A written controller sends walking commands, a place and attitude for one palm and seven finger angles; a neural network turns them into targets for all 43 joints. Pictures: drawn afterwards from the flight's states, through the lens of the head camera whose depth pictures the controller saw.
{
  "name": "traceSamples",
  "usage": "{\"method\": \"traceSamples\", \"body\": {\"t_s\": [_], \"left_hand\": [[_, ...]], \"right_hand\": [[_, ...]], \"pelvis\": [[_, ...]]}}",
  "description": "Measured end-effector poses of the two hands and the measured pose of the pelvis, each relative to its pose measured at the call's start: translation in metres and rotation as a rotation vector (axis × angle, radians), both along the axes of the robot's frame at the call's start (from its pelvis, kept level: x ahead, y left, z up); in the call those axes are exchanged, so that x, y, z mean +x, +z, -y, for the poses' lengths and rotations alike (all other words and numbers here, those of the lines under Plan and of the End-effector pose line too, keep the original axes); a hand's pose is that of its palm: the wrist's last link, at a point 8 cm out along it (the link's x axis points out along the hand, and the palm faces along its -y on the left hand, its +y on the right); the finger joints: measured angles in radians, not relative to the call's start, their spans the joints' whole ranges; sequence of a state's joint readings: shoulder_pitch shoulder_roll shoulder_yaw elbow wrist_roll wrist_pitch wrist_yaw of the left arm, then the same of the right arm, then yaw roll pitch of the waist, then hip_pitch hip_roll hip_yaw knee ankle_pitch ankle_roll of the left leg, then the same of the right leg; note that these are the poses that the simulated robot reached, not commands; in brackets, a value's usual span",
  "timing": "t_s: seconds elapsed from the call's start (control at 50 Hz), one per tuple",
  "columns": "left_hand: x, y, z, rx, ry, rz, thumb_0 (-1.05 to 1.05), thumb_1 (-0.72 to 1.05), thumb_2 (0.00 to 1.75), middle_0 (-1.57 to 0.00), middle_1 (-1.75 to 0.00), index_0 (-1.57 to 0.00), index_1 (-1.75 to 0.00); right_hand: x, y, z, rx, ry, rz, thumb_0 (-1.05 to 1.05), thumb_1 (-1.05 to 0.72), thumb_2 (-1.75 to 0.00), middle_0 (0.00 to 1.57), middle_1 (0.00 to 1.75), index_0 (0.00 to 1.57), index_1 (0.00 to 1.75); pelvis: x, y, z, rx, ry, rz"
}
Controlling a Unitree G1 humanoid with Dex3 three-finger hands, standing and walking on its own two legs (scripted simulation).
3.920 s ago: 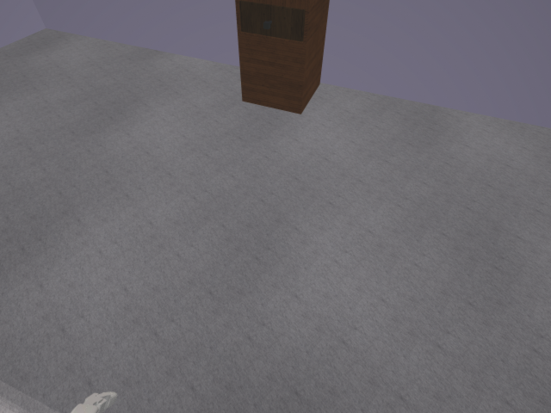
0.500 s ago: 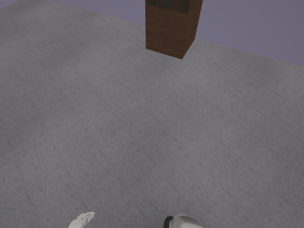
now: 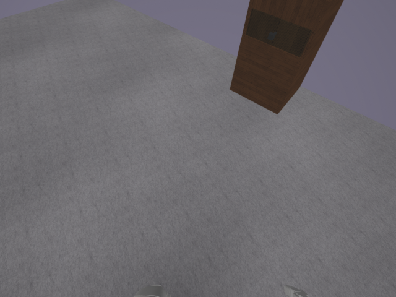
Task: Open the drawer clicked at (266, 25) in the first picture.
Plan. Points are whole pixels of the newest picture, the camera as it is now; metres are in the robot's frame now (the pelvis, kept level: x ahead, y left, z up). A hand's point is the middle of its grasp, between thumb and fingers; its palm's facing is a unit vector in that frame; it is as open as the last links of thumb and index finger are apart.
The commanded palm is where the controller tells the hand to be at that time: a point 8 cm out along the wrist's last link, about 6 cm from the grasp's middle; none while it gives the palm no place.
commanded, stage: walk to a spot facing it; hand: left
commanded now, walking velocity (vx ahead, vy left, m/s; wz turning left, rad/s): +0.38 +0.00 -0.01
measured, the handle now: (272, 35) +1.56 -0.31 -0.20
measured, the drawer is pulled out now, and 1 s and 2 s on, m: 0.00 0.00 0.00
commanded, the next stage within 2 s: turn to face it in 1.52 s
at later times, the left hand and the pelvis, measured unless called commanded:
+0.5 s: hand (158, 201) +0.36 +0.14 -0.15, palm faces -0.10 -0.97 -0.21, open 7.4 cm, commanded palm none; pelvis +0.23 -0.03 +0.00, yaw -3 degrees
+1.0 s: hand (153, 202) +0.37 +0.16 -0.18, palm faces +0.12 -0.99 -0.11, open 7.3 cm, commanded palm none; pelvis +0.45 +0.00 +0.00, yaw +1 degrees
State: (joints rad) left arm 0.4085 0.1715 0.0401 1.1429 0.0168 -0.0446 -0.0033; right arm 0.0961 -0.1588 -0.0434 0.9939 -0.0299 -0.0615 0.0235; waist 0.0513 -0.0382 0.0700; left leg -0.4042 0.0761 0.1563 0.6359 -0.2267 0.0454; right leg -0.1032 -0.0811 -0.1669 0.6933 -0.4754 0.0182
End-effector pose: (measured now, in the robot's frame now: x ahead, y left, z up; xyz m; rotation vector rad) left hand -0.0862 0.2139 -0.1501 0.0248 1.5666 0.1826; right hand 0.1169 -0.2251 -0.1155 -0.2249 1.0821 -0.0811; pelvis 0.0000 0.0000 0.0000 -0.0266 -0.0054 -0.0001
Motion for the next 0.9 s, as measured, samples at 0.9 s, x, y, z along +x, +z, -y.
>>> {"method": "traceSamples", "body": {"t_s": [0.9], "left_hand": [[0.433,0.014,0.021,0.03,-0.017,0.107,0.0,0.92,0.9,-0.2,-0.3,-0.2,-0.3]], "right_hand": [[0.373,0.004,0.039,0.003,-0.062,-0.071,0.01,-0.92,-0.9,0.19,0.3,0.2,0.29]], "pelvis": [[0.404,0.013,0.024,-0.018,0.019,0.013]]}}
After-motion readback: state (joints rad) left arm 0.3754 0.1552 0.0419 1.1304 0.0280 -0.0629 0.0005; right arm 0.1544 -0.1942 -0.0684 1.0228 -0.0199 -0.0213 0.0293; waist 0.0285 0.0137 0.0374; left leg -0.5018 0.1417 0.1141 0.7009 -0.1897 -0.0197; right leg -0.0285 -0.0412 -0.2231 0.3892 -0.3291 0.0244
